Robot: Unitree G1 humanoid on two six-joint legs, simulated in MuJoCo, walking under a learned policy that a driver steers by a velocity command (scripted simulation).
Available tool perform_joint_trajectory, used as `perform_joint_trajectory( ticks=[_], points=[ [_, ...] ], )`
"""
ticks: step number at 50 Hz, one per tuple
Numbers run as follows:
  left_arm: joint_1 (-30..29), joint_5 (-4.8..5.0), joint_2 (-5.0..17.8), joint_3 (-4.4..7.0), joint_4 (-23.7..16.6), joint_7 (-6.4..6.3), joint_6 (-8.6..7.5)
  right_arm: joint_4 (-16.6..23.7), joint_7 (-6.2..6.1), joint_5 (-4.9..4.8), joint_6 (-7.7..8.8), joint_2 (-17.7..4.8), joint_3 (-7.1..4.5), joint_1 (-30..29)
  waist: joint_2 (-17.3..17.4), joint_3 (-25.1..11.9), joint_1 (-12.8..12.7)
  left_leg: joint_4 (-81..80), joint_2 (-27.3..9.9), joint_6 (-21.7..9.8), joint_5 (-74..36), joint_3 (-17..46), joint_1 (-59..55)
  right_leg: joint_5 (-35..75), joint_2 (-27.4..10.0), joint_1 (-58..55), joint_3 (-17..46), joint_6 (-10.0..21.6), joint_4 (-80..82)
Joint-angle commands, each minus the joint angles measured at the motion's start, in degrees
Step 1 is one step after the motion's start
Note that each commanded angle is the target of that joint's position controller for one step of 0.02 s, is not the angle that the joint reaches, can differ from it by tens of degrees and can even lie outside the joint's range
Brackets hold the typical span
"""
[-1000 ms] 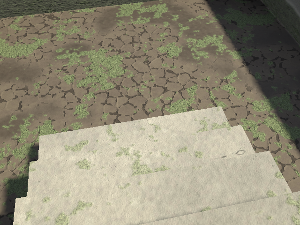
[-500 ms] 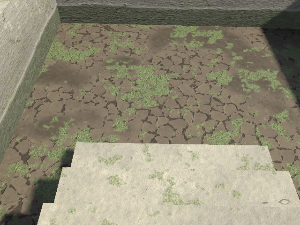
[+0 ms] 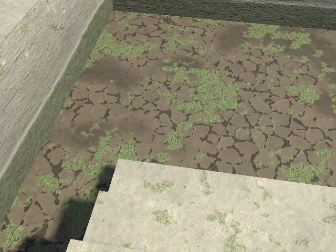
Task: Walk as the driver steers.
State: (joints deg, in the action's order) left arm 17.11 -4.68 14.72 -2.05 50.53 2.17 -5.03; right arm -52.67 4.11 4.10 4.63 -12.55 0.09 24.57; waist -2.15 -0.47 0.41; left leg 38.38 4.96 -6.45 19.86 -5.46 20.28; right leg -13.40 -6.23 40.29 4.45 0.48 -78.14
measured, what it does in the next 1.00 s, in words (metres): goes down: right foot 0.18 m lower, then left foot 0.18 m lower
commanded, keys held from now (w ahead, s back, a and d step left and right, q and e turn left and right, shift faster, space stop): w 0.90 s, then w+e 0.10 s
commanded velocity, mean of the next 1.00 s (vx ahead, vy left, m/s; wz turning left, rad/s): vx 0.50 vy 0.00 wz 0.01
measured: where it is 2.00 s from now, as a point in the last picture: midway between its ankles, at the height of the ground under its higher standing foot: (197, 173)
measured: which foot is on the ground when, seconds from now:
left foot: down 0.00-0.40, up 0.42-0.96, down 0.98-1.00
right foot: up 0.00-0.38, down 0.40-1.00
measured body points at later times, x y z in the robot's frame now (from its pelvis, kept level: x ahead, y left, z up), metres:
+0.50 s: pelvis +0.29 -0.07 -0.16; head +0.30 -0.07 +0.29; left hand +0.38 +0.18 -0.29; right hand +0.20 -0.28 -0.30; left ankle +0.15 +0.08 -0.61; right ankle +0.33 -0.15 -0.89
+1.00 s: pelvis +0.60 +0.00 -0.30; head +0.60 +0.00 +0.15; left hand +0.39 +0.14 -0.43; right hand +0.82 -0.19 -0.40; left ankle +0.72 +0.10 -1.05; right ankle +0.35 -0.15 -0.86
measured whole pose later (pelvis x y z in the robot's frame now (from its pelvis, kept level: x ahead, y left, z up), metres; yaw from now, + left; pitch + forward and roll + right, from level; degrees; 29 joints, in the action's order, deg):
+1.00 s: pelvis +0.60 +0.00 -0.30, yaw -1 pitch +0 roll -6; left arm 39.9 -5.8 5.3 -2.6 65.4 2.9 -3.6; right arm -50.7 4.3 5.4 4.2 -12.7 2.2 1.6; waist 6.1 -1.7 -10.9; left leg 14.0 -7.7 -2.8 -19.6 -1.0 18.1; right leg -49.0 3.8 6.0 -1.1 0.2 -73.2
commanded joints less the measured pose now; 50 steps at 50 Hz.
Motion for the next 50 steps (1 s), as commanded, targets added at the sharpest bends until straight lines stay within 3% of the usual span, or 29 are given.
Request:
perform_joint_trajectory(
  ticks=[1,3,6,10,11,12,13,14,15,16,17,18,20,21,22,23,24,25,27,29,33,37,38,41,46,47,48,49,50],
  points=[
    [0.62,-1.19,0.06,-0.45,-1.77,-0.20,0.33,2.14,-0.90,-0.06,1.75,-4.76,-0.13,2.29,3.43,2.57,0.10,-19.43,-20.12,-15.72,-4.84,28.38,2.75,8.84,-3.11,6.76,1.58,-0.26,16.20],
    [1.71,-3.57,-1.54,-1.20,-1.89,1.80,0.23,1.08,-1.55,2.85,1.90,-4.75,-0.08,3.06,2.73,-0.03,-0.76,-11.27,-16.94,-13.96,-15.72,22.30,4.10,14.51,-0.51,3.14,0.03,1.19,15.57],
    [-10.58,-2.41,0.95,-0.88,-4.12,2.42,0.41,-3.67,-4.71,0.66,2.43,1.24,2.47,13.60,0.38,2.14,6.52,-3.10,-15.85,-11.71,-4.96,23.21,-12.88,40.27,-2.44,22.50,3.78,-0.10,36.31],
    [-13.56,-2.08,1.78,-0.59,-7.80,2.94,2.02,-4.02,-1.65,3.18,1.83,-0.08,3.43,8.29,4.06,7.38,1.91,-6.10,-12.50,-10.61,8.24,19.98,19.17,43.68,0.48,-7.95,-2.01,2.53,30.65],
    [-14.11,-1.94,2.83,-0.36,-8.58,2.72,2.06,-4.44,-1.86,2.52,2.17,-0.26,3.36,8.66,2.87,8.33,2.22,-3.63,-13.38,-10.49,6.11,21.02,14.02,40.16,0.29,-4.97,-1.14,2.25,33.64],
    [-15.85,5.63,4.67,2.72,-7.14,0.34,3.36,-3.19,-4.06,-7.25,0.39,-9.52,-1.18,5.54,1.49,4.26,2.64,2.49,-11.79,-6.40,-1.51,18.23,6.36,41.27,2.88,-8.19,-3.63,1.48,37.11],
    [-19.55,-2.43,2.78,-0.73,-9.94,1.80,2.66,-5.13,-3.86,1.67,2.18,0.16,3.37,11.88,2.35,7.96,6.30,3.46,-12.44,-7.27,6.45,20.64,1.11,35.88,-0.24,-0.58,-1.82,0.93,43.63],
    [-22.03,-2.49,1.64,-0.06,-9.83,2.49,2.80,-7.30,-4.27,1.16,2.21,0.18,2.70,16.45,4.78,10.08,8.77,4.50,-13.88,-8.08,2.96,23.50,-8.68,32.93,0.02,4.86,-1.81,1.13,48.43],
    [-27.52,7.58,1.10,1.80,-10.03,0.75,2.63,-5.55,-6.50,-3.22,-1.21,-7.96,-1.26,11.86,2.84,10.27,12.02,7.54,-10.79,-5.83,-5.81,17.19,-7.83,32.96,2.65,-0.48,-5.59,-0.12,52.44],
    [-28.28,8.00,-1.39,0.91,-10.25,0.11,2.13,-6.31,-7.31,-3.09,-2.82,-6.77,-1.36,13.53,5.08,10.40,13.44,9.89,-10.44,-5.55,-12.29,16.43,-7.23,30.95,2.58,-6.05,-5.77,-0.06,54.47],
    [-20.89,-3.15,-1.47,-0.55,-8.39,2.23,1.93,-8.85,-4.39,2.21,-0.57,1.92,2.50,18.59,4.42,7.41,9.30,11.99,-12.34,-5.20,-10.37,21.15,-8.56,29.09,0.39,-12.14,-4.51,2.28,59.92],
    [-12.49,-3.45,0.72,1.33,-5.11,2.51,2.22,-9.32,-2.36,2.99,-0.52,-0.44,1.58,16.25,5.39,7.99,5.48,16.94,-14.27,-5.67,-15.10,21.78,-7.21,32.14,-0.68,-18.53,-3.45,3.59,59.55],
    [22.20,-1.59,9.67,6.52,7.29,1.07,1.22,-9.68,1.91,3.11,-1.22,-3.93,1.02,10.18,-5.02,1.28,-9.65,45.25,-6.87,1.25,-14.58,14.04,10.33,42.96,-0.44,-56.72,-7.17,7.55,63.27],
    [33.34,-1.46,10.27,6.43,9.18,2.18,2.25,-12.21,4.35,0.52,-1.42,-1.08,0.08,19.34,-16.06,-17.96,-9.47,75.41,2.84,5.80,24.24,8.82,27.46,68.51,-8.57,-86.09,-0.07,18.75,40.04],
    [27.93,-0.23,14.04,7.38,7.95,2.92,2.32,-5.84,5.15,-0.56,-0.85,-4.34,-0.68,11.92,-11.66,-20.85,-8.10,85.19,2.11,6.42,27.17,7.89,38.30,72.31,-13.15,-87.61,9.33,21.97,38.49],
    [22.41,-0.92,13.64,7.76,5.84,2.49,2.40,-1.87,4.25,-1.59,-0.19,-3.47,-0.23,4.34,-5.14,-13.15,-8.66,84.10,-0.07,6.37,25.29,7.64,49.19,59.68,-16.10,-80.56,11.41,21.83,43.92],
    [15.22,0.73,10.84,6.88,4.06,3.03,2.05,1.83,2.49,-1.70,0.45,-4.48,-0.23,-0.41,-1.91,-7.73,-6.23,80.07,-3.49,5.63,17.33,7.97,54.46,32.10,-18.97,-67.32,17.33,23.66,50.81],
    [8.01,-0.72,3.01,4.43,2.75,2.97,1.67,0.74,0.70,-0.83,0.43,-2.17,0.76,1.85,5.70,-1.22,-2.25,68.43,-9.09,3.21,3.98,13.34,48.61,16.78,-18.46,-50.36,14.41,20.49,55.46],
    [0.52,-1.59,-5.35,1.09,1.39,1.45,-0.16,0.81,-0.59,1.36,-0.30,1.99,2.24,-0.55,5.01,8.16,4.28,41.19,-16.28,-0.07,-15.01,15.53,32.67,11.24,-11.42,-18.57,8.96,18.12,63.23],
    [2.02,1.10,-3.15,1.19,2.02,0.12,-2.25,1.47,0.23,2.11,-0.35,1.66,1.94,-6.77,0.64,4.44,1.25,19.58,-13.25,0.38,-28.06,8.37,18.06,11.07,-3.88,-10.39,0.63,16.94,63.88],
    [9.10,-1.45,5.30,2.76,6.05,1.14,-2.77,1.17,2.22,2.81,-1.16,-0.17,1.92,-4.11,1.46,2.96,2.44,23.79,-10.00,3.30,-30.93,7.88,14.44,17.28,-4.39,-10.22,3.36,17.39,53.19],
    [32.74,-1.72,-4.65,-0.09,15.48,-3.10,-2.25,7.21,0.05,2.64,-0.97,0.09,2.94,-25.11,0.91,6.12,-10.18,3.17,-15.04,6.56,-39.25,15.72,59.34,3.75,-9.55,-52.43,18.60,17.59,41.77],
    [29.67,-0.92,-6.01,-0.85,13.41,-3.10,-1.76,5.87,0.53,2.66,-0.72,-0.56,3.46,-25.86,4.55,6.25,-9.99,-5.59,-15.41,5.65,-52.84,12.89,47.42,0.34,-5.84,-41.10,12.50,16.30,39.41],
    [17.92,-2.02,-2.86,-0.98,9.76,0.29,-0.72,7.00,1.67,3.00,-1.23,-2.75,2.90,-23.90,-0.80,8.92,-4.08,4.99,-11.04,3.07,-52.60,5.08,10.27,-11.93,-1.40,-2.67,7.08,14.78,44.85],
    [27.28,0.75,-0.54,0.54,13.57,-2.79,-0.46,9.18,0.87,2.09,-1.51,-2.41,3.15,-34.16,0.24,10.75,-12.58,-22.18,-11.63,5.29,-39.08,6.02,13.36,-1.86,-2.20,-30.64,9.86,11.07,32.66],
    [27.57,1.40,-0.04,1.15,14.36,-2.69,0.39,7.34,0.55,1.71,-1.24,-2.07,3.00,-32.60,0.78,10.31,-12.49,-28.35,-11.09,5.33,-40.30,5.12,8.67,1.73,-0.91,-32.30,9.47,10.30,30.06],
    [24.57,-0.34,1.01,1.34,14.70,-1.10,1.74,2.20,0.17,0.73,-0.56,-3.28,2.04,-21.25,2.54,8.07,-7.11,-29.91,-12.16,4.56,-50.68,5.09,-8.27,2.22,-0.02,-24.40,7.84,8.50,21.02],
    [26.15,-2.57,-0.70,0.80,15.51,1.85,2.73,-4.67,-0.83,0.25,0.05,-9.50,-1.39,-1.37,6.27,2.61,0.84,-26.60,-13.07,2.54,-57.81,2.56,-31.61,4.70,2.63,-13.56,3.64,4.97,7.33],
    [27.13,-2.34,-3.27,0.68,16.19,4.67,2.64,-9.10,-0.87,1.49,-0.58,-12.80,-3.82,20.51,13.97,-9.09,10.41,-12.18,-19.40,-5.64,-69.43,6.46,-61.72,-13.41,9.13,4.09,0.73,0.29,-16.59]
  ],
)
